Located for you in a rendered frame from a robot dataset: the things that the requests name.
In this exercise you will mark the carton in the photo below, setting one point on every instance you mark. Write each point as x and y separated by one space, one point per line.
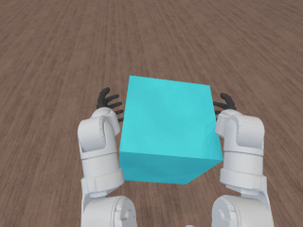
168 132

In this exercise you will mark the robot left forearm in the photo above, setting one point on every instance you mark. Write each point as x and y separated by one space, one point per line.
97 142

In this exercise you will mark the robot right forearm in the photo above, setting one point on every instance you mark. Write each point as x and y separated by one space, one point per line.
243 147

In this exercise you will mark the right robot hand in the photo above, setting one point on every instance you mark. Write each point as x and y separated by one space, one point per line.
229 106

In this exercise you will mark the left robot hand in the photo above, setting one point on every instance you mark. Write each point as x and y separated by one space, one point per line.
103 102

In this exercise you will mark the left robot upper arm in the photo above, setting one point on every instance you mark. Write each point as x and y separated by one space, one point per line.
117 211

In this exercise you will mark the right robot upper arm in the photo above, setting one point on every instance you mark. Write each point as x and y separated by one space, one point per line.
236 211

